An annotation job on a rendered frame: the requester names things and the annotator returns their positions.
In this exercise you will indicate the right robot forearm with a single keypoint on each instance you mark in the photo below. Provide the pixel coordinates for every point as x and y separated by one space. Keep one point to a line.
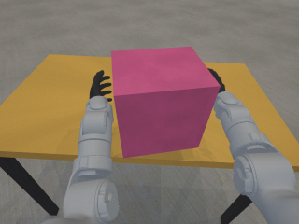
240 128

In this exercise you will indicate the table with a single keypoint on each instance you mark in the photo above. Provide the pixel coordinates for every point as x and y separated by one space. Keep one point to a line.
41 120

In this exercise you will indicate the left robot forearm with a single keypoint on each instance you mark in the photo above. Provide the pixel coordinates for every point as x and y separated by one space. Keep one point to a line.
94 143

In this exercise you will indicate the robot left hand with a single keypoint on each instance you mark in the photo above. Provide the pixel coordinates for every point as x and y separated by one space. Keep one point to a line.
97 87

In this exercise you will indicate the carton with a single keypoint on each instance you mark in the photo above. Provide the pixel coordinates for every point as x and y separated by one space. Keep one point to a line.
163 99

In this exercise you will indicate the right robot upper arm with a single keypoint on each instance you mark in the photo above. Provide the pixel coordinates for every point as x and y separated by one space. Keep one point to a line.
268 180

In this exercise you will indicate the left robot upper arm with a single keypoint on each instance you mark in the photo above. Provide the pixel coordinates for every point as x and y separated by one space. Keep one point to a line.
89 202

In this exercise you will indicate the robot right hand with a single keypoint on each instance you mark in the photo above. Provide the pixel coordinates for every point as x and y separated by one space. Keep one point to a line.
216 76

